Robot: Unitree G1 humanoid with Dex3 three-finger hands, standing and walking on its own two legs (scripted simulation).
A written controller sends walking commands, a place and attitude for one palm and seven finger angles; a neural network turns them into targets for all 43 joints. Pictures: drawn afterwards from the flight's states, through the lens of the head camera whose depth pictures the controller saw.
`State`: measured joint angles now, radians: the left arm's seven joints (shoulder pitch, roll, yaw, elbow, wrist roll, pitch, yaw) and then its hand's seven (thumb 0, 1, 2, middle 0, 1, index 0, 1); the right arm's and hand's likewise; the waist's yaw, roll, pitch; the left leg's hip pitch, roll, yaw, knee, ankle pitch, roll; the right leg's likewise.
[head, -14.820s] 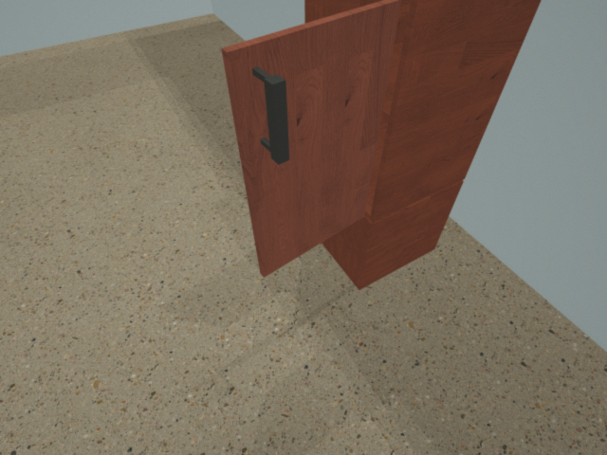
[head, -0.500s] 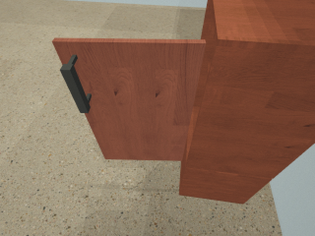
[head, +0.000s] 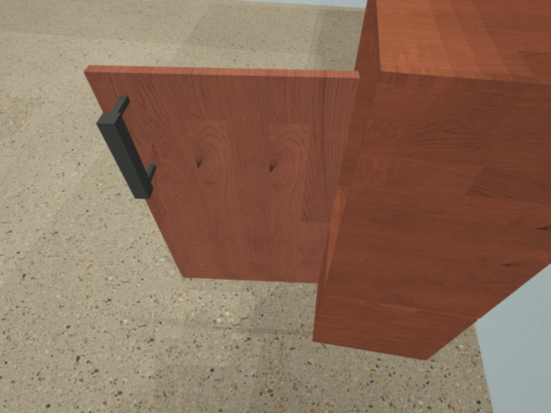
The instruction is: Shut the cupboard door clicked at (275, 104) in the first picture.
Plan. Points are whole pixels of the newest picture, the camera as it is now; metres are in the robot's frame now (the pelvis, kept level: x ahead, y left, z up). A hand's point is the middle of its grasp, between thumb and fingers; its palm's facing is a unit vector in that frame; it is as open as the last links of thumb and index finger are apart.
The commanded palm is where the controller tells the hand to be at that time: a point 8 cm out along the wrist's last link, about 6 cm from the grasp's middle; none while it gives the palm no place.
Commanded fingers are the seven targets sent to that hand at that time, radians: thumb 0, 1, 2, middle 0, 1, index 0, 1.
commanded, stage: come to a stop and stand still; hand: left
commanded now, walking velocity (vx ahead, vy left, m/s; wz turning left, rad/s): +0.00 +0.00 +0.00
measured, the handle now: (133, 149) +0.45 +0.25 +0.14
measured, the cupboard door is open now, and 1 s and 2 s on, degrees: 97 97 97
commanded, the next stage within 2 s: look again from close up in 0.04 s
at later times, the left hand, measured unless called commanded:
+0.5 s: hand out of the picture +0.02 +0.22 -0.18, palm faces +0.01 -0.97 -0.22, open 7.4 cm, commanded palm none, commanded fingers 0.00 0.90 0.90 -0.20 -0.30 -0.20 -0.30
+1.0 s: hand (132, 327) +0.22 +0.21 +0.03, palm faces +0.10 -1.00 -0.02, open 6.9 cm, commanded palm +0.12 +0.27 -0.04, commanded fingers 0.00 0.90 0.90 -0.46 -0.58 -0.46 -0.58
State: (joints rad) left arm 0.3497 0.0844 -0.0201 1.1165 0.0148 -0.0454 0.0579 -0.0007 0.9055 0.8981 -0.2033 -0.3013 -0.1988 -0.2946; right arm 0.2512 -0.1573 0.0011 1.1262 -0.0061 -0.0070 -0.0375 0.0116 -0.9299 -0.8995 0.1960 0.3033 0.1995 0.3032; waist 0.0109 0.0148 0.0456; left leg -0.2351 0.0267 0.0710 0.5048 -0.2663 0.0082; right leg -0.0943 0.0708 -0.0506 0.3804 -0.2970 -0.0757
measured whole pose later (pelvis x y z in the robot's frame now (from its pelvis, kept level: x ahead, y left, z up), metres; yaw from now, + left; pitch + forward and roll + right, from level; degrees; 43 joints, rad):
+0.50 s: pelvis +0.00 +0.04 +0.00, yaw -1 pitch +0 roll +0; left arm 0.27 0.18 -0.01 1.05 0.00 -0.01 0.04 0.00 0.91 0.90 -0.20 -0.30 -0.20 -0.29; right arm 0.27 -0.17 0.03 1.08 -0.01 -0.02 -0.03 0.00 -0.92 -0.90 0.20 0.30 0.20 0.30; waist 0.00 -0.01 0.03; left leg -0.20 -0.04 0.06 0.47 -0.28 0.05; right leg -0.12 0.01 -0.02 0.46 -0.35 -0.03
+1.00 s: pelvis -0.01 +0.04 -0.04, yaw +1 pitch +5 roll +2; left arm 0.34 0.16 0.11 0.07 -0.23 -0.36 -0.11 0.00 0.91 0.90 -0.29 -0.41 -0.29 -0.40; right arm 0.25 -0.25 -0.03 0.71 0.02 -0.29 0.00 0.01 -0.91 -0.90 0.20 0.30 0.20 0.30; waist -0.05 0.01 -0.12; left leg -0.47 -0.09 0.06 0.78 -0.39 0.04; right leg -0.54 0.01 -0.04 0.83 -0.38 -0.07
